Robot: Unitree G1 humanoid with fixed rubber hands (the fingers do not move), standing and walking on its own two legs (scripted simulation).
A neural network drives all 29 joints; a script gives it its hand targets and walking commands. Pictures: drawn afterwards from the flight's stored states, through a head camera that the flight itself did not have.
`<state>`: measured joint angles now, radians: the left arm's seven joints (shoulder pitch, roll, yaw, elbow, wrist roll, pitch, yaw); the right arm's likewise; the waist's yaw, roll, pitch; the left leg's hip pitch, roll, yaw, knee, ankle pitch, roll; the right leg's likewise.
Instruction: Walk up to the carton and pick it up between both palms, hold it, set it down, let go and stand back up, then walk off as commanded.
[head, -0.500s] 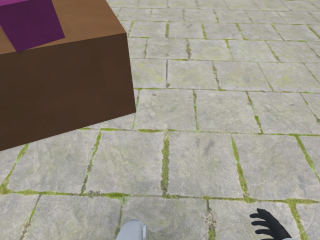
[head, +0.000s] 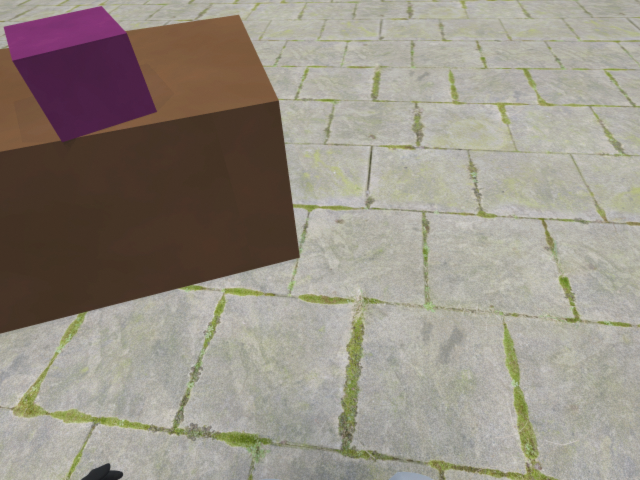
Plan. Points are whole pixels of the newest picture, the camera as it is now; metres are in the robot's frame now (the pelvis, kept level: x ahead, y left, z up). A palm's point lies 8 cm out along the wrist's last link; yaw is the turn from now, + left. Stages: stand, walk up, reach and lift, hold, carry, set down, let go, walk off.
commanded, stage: walk up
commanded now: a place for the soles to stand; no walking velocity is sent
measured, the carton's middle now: (82, 70) +1.10 +0.62 +0.06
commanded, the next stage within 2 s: none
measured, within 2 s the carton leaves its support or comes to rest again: neither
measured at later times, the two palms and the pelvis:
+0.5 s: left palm out of the picture +0.06 +0.34 -0.09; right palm (461, 346) +0.33 -0.20 -0.07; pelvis +0.11 +0.04 +0.00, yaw +16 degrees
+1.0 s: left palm (53, 425) +0.23 +0.36 -0.05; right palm (464, 320) +0.38 -0.22 -0.09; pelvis +0.24 +0.05 +0.01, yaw +15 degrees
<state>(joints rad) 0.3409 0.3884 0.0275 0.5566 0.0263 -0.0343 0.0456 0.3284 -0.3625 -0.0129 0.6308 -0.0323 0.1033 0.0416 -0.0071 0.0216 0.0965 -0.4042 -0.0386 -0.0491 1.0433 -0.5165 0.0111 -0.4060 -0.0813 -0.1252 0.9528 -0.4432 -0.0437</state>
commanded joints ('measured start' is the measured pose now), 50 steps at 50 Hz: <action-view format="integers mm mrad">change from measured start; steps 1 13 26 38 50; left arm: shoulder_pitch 199 223 -67 43 275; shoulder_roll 303 298 302 235 297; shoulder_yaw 135 130 87 91 101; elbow -56 -117 -197 -45 36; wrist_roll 30 19 -29 -34 -14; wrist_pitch -75 -49 -20 29 -48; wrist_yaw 62 45 -33 -15 24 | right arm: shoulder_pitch -157 -266 109 -39 -93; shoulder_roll -263 -159 -364 -291 -240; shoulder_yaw -150 -99 -149 -129 -102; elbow -180 -166 -97 -176 -169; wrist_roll -18 12 65 2 -2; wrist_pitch -46 -40 -75 -108 -86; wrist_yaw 25 54 -32 -28 -10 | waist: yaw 67 86 -150 -27 138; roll -80 -192 77 41 -98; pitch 7 21 -106 126 -104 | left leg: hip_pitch -504 -442 418 88 -75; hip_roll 27 81 298 197 112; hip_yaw -143 -39 -853 -356 -112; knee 328 -31 -781 -843 -110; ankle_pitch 78 221 13 -37 447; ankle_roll -5 -18 214 19 79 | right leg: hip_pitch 414 437 -405 -243 442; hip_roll -361 -366 -13 -20 -5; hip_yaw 541 145 109 156 139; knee -651 -605 465 246 -358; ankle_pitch -78 408 -160 148 186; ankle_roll -87 -146 8 42 -46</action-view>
